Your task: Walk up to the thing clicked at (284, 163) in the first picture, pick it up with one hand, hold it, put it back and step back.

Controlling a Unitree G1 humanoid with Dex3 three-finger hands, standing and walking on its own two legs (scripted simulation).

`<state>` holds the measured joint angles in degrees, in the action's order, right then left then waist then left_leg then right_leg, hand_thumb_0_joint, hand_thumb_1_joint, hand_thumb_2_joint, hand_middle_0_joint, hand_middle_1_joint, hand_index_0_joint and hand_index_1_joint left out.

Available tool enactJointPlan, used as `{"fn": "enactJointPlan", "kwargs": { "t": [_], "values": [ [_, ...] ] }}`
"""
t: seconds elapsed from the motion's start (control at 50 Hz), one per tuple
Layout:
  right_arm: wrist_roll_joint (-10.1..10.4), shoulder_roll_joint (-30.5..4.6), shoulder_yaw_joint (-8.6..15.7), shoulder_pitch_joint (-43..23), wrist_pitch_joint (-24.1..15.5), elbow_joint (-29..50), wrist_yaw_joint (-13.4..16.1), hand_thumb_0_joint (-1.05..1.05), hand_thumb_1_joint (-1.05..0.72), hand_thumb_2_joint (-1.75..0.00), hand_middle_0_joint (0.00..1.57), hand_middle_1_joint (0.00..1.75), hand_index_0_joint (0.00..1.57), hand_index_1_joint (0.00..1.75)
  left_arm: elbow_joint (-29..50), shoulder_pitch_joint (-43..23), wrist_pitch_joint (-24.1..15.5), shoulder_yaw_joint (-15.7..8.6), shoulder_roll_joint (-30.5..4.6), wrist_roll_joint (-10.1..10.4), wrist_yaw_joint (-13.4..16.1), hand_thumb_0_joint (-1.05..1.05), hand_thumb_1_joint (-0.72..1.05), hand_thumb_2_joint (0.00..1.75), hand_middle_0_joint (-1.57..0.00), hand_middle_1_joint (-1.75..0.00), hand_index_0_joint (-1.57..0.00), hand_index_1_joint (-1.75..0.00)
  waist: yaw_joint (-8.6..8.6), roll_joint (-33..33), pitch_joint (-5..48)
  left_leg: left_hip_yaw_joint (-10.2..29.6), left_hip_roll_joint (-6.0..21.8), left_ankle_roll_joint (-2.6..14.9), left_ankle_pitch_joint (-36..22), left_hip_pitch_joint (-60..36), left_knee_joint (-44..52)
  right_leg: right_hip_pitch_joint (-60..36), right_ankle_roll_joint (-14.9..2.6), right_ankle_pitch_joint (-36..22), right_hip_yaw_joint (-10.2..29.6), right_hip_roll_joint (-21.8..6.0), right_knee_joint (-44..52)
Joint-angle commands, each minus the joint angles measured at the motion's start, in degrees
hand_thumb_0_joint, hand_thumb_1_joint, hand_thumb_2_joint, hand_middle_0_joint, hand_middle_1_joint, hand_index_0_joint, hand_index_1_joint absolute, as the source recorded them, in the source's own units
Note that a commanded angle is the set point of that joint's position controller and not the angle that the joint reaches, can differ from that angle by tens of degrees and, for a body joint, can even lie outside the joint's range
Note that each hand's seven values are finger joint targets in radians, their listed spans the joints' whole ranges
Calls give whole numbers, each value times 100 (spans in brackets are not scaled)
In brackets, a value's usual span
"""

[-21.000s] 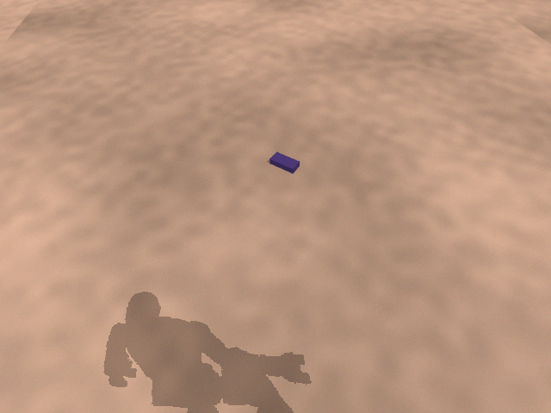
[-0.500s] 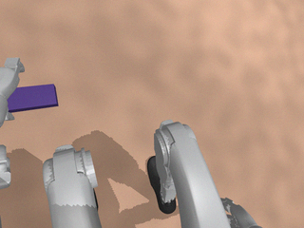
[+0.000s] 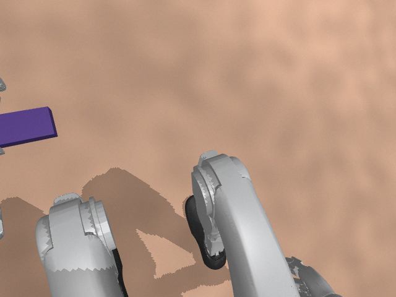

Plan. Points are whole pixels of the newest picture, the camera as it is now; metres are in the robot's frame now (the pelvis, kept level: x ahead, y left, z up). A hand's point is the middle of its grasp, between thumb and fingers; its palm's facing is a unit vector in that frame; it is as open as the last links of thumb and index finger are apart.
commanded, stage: close in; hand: left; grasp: from above
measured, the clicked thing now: (18, 128) +0.50 +0.28 -0.30
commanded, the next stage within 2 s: rest palm in 0.16 s
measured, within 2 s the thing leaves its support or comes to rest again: neither
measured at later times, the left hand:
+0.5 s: hand (9, 130) +0.47 +0.27 -0.23, palm faces -0.49 -0.04 -0.87, open 13.9 cm
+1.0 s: hand (10, 133) +0.48 +0.28 -0.27, palm faces -0.49 -0.08 -0.87, open 14.2 cm
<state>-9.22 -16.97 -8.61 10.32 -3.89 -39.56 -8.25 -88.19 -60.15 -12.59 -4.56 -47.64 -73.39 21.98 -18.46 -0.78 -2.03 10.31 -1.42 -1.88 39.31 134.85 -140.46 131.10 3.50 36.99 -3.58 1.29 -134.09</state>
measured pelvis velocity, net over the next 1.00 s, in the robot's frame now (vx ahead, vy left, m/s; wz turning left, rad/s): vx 0.01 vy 0.01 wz -0.08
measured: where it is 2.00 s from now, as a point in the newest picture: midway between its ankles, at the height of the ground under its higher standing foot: (163, 265)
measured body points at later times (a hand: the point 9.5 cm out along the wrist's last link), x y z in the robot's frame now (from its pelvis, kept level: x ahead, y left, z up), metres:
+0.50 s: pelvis +0.00 +0.01 -0.01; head +0.27 +0.10 +0.34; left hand +0.49 +0.27 -0.18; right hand +0.02 -0.26 -0.07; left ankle +0.07 +0.13 -0.28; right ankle +0.11 -0.13 -0.28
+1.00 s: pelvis +0.01 +0.01 -0.02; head +0.30 +0.11 +0.31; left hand +0.50 +0.28 -0.22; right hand +0.02 -0.25 -0.07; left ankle +0.07 +0.13 -0.28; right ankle +0.11 -0.13 -0.28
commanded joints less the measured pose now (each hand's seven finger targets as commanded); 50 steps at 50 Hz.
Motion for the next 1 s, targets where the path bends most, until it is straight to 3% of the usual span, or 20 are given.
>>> {"fn": "enactJointPlan", "kwargs": {
  "t": [0.0,0.06,0.08,0.12,0.16,0.2,0.22,0.3,0.38,0.42,0.48,0.5,0.58,0.6,0.66,0.7,0.76,0.88,0.92,0.98],
  "values": [
    [-70,-1614,593,1335,32,-24,92,0,-91,-90,20,30,20,30,1040,-1954,-317,114,-1126,13,30,0,-46,96,-16,-97,-16,-97,-270,1839,3983,-665,5,297,-814,-2734,1239,-2249,-551,-871,-678,135,1417],
    [-81,-1650,577,1400,83,-27,89,0,-90,-90,20,30,20,30,1140,-2134,-451,246,-999,-49,84,0,-41,105,-19,-101,-19,-102,-280,1983,3990,-607,1,259,-878,-2869,1284,-2089,-581,-918,-769,133,1367],
    [-79,-1615,578,1395,100,-33,90,0,-90,-90,20,30,20,30,1173,-2013,-464,211,-1091,-113,125,0,-45,101,-16,-100,-16,-99,-158,2073,4149,-608,9,245,-996,-3038,1327,-2165,-577,-1012,-778,138,1345],
    [-110,-1615,538,1377,95,-38,57,0,-90,-90,20,30,20,30,595,-1755,-410,298,-866,-187,215,0,-44,96,-14,-98,-15,-97,-259,2000,3752,-590,0,230,-1090,-2975,1308,-1952,-591,-1095,-834,143,1266],
    [-102,-1671,532,1322,103,-17,68,0,-90,-90,20,30,20,30,577,-1757,-401,149,-1099,-257,373,0,-45,96,-13,-99,-15,-97,-172,2011,3782,-580,-16,229,-1202,-3031,1363,-1920,-594,-1199,-842,136,1242],
    [-122,-1665,499,1269,82,10,43,0,-90,-90,20,30,20,30,409,-1742,-371,175,-1053,-336,473,0,-45,95,-12,-98,-14,-97,-241,2065,3628,-562,6,227,-1296,-3071,1359,-1815,-588,-1294,-858,138,1183],
    [-126,-1689,492,1272,86,13,43,0,-90,-90,20,30,20,30,572,-1844,-368,98,-1213,-418,550,0,-44,95,-14,-98,-15,-96,-185,2209,3827,-554,16,216,-1447,-3269,1374,-1873,-587,-1423,-858,137,1146],
    [-180,-1664,412,1162,-20,26,-23,0,-90,-90,20,30,20,30,285,-2002,-284,51,-1259,-483,836,0,-50,98,-10,-95,-9,-96,-313,2215,3720,-551,31,260,-1272,-3158,1333,-1850,-545,-1386,-845,160,1107],
    [-262,-1763,299,1109,-188,15,-89,0,-90,-90,20,30,20,30,-269,-2004,-274,136,-1228,-544,1027,0,-52,101,-8,-96,-7,-97,-602,1941,3145,-535,46,314,-879,-2760,1193,-1686,-502,-1087,-877,173,1123],
    [-266,-1780,249,1053,-255,-11,-70,0,-90,-90,20,30,20,30,-115,-2135,-275,59,-1510,-553,1142,0,-53,102,-9,-96,-7,-97,-470,2123,3499,-542,45,316,-859,-2881,1187,-1866,-517,-1100,-844,187,1120],
    [-345,-1818,191,986,-387,34,-139,0,-90,-90,20,30,20,30,-361,-2024,-257,25,-1552,-494,1313,0,-53,100,-7,-97,-7,-98,-566,2150,3312,-497,83,303,-664,-2813,1206,-1850,-504,-954,-915,217,1068],
    [-357,-1845,172,990,-439,19,-164,0,-90,-90,20,30,20,30,-463,-1946,-238,91,-1466,-523,1333,0,-54,102,-7,-98,-6,-99,-591,2153,3238,-495,83,292,-634,-2858,1196,-1766,-500,-930,-934,215,1042],
    [-397,-1972,98,907,-579,88,-245,0,-90,-90,20,30,20,30,-248,-2053,-199,-116,-1859,-512,1443,0,-54,101,-7,-97,-6,-98,-577,2362,3418,-430,122,264,-902,-2969,1079,-1939,-509,-1167,-975,228,948],
    [-399,-1935,82,1017,-580,-13,-266,0,-90,-90,20,30,20,30,-272,-2008,-177,-11,-1723,-521,1458,0,-54,101,-8,-96,-7,-97,-598,2469,3466,-424,128,242,-1040,-3093,1112,-1971,-502,-1292,-987,235,938],
    [-459,-2062,70,1040,-642,51,-358,0,-90,-90,20,30,20,30,-409,-1767,-119,-266,-1957,-526,1486,0,-55,102,-7,-97,-6,-98,-658,2461,3336,-364,166,219,-1309,-3149,999,-2015,-485,-1505,-1049,251,816],
    [-483,-2095,32,1040,-669,56,-409,0,-90,-90,20,30,20,30,-476,-1763,-89,-235,-1908,-468,1450,0,-53,101,-7,-97,-6,-97,-705,2480,3302,-343,168,202,-1483,-3107,928,-2117,-498,-1639,-1052,255,816],
    [-491,-2089,18,1084,-647,59,-441,0,-90,-90,20,30,20,30,-478,-1549,-55,-409,-2116,-432,1462,0,-55,102,-7,-96,-6,-97,-609,2473,3314,-309,176,206,-1426,-3061,986,-2245,-510,-1588,-1070,283,849],
    [-514,-2073,-56,1016,-609,99,-470,0,-90,-90,20,30,20,30,-404,-1523,-172,-322,-2067,-342,1318,0,-55,102,-7,-96,-6,-97,-665,2431,3215,-257,199,209,-1490,-2973,856,-2336,-504,-1662,-1102,294,850],
    [-546,-2086,-112,1068,-610,112,-495,0,-90,-90,20,30,20,30,-419,-1558,-225,-230,-1941,-360,1283,0,-54,101,-7,-96,-6,-98,-811,2332,3097,-246,202,219,-1493,-2990,795,-2303,-489,-1677,-1141,290,846],
    [-559,-2098,-139,1053,-592,71,-473,0,-90,-90,20,30,20,30,-332,-1556,-347,-215,-2047,-349,1317,0,-55,102,-7,-95,-6,-97,-796,2373,3097,-220,212,217,-1452,-2997,800,-2376,-479,-1649,-1169,310,906]
  ]
}}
